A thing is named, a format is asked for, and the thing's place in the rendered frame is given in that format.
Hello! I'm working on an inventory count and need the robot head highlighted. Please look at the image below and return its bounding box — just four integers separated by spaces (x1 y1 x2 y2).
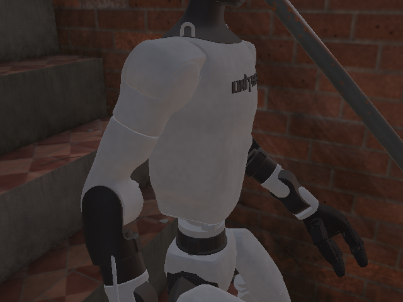
161 0 246 44

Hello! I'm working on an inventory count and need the robot right upper arm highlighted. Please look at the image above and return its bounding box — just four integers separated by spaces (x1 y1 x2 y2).
81 38 207 226

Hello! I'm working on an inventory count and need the robot right forearm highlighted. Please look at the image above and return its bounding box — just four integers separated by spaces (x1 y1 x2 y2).
82 186 158 302

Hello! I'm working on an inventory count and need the robot left thigh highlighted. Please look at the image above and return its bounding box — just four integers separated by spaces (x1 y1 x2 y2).
230 228 291 302

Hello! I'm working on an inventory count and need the left robot hand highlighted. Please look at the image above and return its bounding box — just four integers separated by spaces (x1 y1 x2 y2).
303 201 368 277

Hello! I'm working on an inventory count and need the robot left forearm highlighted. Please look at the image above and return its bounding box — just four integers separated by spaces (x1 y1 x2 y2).
245 136 319 220

